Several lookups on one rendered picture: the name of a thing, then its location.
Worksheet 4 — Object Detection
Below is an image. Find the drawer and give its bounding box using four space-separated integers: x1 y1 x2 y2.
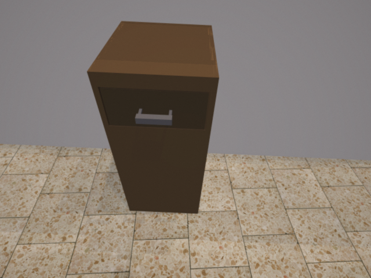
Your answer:
100 87 209 129

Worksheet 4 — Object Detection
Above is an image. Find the handle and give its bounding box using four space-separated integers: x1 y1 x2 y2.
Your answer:
135 108 172 125

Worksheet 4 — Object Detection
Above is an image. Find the cabinet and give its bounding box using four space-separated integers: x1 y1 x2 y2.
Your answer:
87 21 219 214

